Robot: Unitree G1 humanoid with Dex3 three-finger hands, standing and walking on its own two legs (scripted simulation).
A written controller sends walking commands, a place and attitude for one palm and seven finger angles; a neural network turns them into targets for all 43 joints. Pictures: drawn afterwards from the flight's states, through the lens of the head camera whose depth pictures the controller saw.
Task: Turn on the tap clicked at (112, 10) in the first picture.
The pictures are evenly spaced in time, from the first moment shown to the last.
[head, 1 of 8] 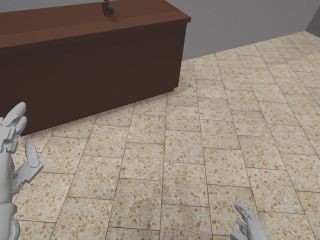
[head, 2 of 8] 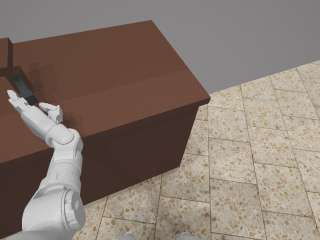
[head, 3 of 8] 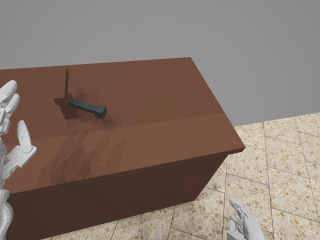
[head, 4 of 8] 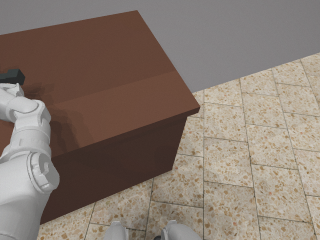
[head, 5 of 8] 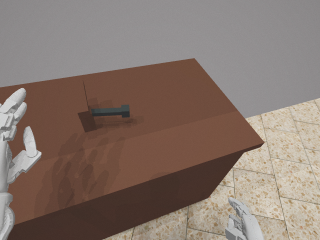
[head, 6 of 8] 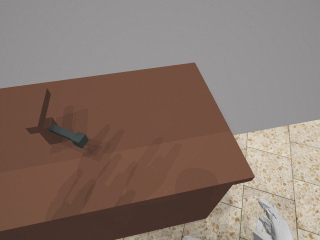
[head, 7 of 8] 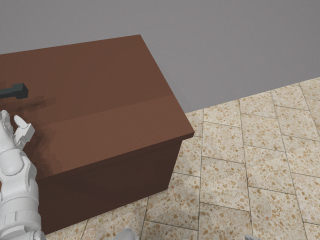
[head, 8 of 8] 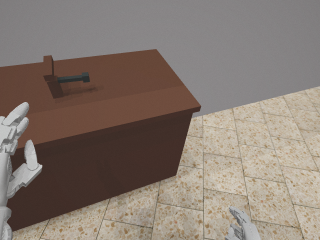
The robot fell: no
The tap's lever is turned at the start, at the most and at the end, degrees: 0 88 86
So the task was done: no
